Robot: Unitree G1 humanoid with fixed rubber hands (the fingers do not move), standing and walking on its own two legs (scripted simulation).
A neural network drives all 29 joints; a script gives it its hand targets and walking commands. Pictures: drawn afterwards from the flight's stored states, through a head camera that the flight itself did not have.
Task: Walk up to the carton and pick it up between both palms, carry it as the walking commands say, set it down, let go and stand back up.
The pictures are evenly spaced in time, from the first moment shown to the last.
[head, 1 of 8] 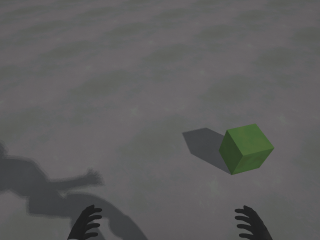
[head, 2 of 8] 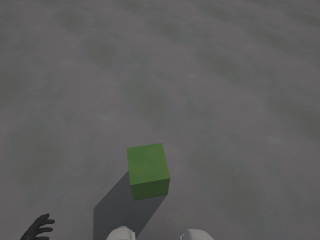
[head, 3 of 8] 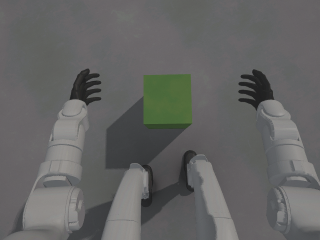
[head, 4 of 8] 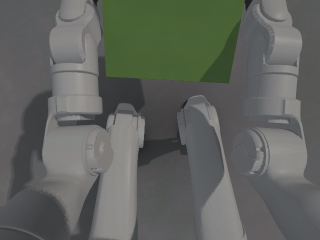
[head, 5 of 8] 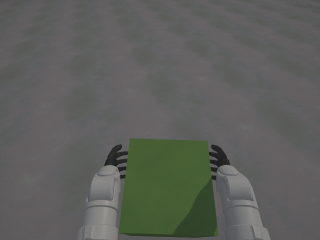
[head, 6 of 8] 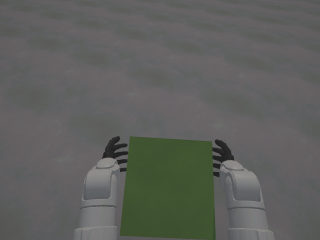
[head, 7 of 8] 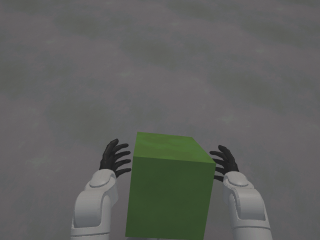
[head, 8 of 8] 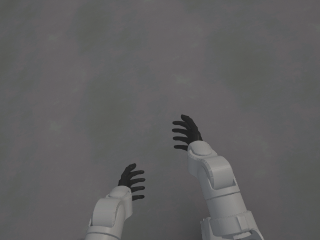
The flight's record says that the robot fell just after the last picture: yes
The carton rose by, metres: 0.64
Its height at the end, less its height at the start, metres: -0.03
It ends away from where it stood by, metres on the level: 4.09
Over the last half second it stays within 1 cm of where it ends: yes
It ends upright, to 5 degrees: no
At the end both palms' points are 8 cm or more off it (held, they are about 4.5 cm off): yes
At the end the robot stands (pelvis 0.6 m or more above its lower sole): yes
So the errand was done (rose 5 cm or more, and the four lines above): no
